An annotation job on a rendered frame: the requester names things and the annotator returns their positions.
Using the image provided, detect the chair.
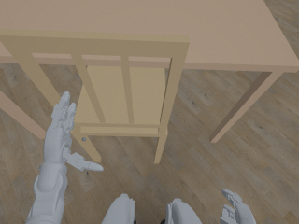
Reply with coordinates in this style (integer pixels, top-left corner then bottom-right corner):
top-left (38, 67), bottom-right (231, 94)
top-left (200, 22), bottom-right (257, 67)
top-left (0, 28), bottom-right (190, 164)

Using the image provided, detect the left robot hand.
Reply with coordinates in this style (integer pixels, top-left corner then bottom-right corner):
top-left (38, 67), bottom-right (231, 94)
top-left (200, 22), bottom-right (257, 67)
top-left (43, 91), bottom-right (104, 172)

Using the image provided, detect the left robot thigh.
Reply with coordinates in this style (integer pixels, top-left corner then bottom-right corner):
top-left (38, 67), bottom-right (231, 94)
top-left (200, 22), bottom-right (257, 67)
top-left (101, 197), bottom-right (135, 224)

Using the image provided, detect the left robot forearm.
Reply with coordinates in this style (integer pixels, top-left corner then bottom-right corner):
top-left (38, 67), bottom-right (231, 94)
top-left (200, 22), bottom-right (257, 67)
top-left (24, 162), bottom-right (68, 224)

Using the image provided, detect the right robot hand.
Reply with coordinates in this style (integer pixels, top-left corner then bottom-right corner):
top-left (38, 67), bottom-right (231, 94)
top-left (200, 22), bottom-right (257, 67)
top-left (220, 189), bottom-right (257, 224)

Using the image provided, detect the table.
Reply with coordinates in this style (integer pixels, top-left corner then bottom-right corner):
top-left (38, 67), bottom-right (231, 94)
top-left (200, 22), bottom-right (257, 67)
top-left (0, 0), bottom-right (299, 143)

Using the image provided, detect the robot thigh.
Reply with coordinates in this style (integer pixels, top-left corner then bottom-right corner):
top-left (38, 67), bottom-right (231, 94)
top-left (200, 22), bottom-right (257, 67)
top-left (165, 202), bottom-right (202, 224)
top-left (101, 197), bottom-right (135, 224)

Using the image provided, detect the right robot thigh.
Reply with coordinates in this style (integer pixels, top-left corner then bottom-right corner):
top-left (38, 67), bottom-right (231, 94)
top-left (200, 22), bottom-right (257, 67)
top-left (165, 202), bottom-right (202, 224)

